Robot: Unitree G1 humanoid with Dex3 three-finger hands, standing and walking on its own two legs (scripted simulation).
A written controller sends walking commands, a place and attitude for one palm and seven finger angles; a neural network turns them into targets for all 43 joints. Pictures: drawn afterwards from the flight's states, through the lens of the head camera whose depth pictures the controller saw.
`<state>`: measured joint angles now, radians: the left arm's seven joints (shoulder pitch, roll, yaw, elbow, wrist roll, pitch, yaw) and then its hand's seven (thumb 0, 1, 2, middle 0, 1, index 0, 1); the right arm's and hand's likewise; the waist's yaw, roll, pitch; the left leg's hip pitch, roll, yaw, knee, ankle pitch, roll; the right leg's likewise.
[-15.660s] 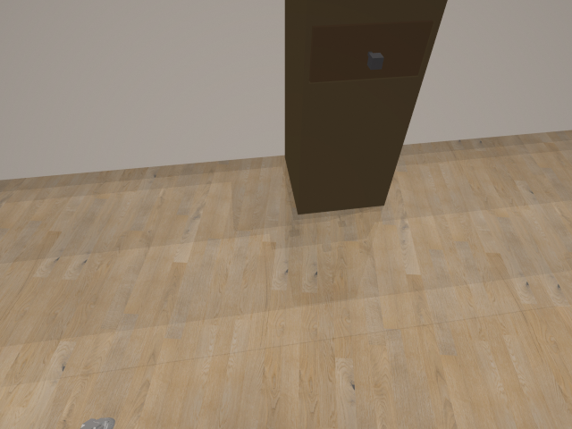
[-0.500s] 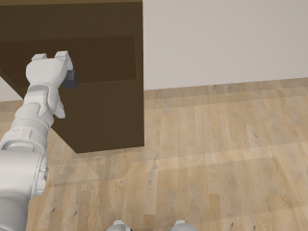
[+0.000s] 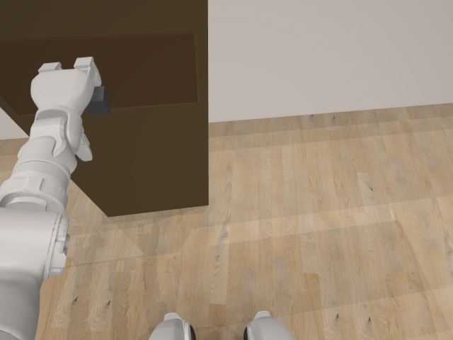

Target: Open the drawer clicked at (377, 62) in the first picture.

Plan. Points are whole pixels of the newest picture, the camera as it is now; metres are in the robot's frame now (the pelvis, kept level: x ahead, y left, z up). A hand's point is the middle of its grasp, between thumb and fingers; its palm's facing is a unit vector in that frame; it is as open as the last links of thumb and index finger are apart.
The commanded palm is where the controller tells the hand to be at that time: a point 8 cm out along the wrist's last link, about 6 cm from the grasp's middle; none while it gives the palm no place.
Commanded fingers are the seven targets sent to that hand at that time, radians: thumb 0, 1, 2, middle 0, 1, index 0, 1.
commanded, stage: lower the fingers behind the handle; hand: left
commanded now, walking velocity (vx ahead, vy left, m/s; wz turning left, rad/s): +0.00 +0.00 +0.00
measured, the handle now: (97, 93) +0.57 +0.21 +0.04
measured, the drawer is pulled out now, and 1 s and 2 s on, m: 0.00 0.00 0.00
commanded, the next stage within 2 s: lift the fingers back up to retry in 0.04 s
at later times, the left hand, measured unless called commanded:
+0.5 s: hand (77, 109) +0.51 +0.23 +0.07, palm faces -0.05 -0.04 -1.00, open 14.0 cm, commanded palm +0.50 +0.22 +0.13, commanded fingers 0.00 -0.50 0.30 -0.30 -1.20 -0.30 -1.20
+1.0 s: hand (70, 93) +0.52 +0.23 +0.10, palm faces -0.07 -0.03 -1.00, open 13.8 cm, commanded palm +0.50 +0.23 +0.16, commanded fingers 0.00 -0.50 0.30 -0.30 -1.20 -0.30 -1.20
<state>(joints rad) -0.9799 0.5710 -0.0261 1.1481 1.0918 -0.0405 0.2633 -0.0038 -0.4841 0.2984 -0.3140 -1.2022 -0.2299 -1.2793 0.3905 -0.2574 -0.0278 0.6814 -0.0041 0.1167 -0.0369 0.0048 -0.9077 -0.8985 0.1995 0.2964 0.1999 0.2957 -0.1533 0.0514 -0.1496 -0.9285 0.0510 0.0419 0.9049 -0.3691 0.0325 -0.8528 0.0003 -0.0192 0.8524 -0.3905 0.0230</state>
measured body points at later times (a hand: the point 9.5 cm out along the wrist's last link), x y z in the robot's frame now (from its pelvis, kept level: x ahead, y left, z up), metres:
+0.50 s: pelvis +0.02 +0.00 +0.01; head +0.12 +0.00 +0.45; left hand +0.51 +0.23 +0.12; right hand +0.00 -0.27 -0.11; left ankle +0.02 +0.10 -0.69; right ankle +0.00 -0.14 -0.69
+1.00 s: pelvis +0.04 -0.01 +0.03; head +0.13 -0.02 +0.47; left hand +0.52 +0.22 +0.16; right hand +0.08 -0.29 -0.10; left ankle +0.02 +0.10 -0.69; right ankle +0.00 -0.14 -0.69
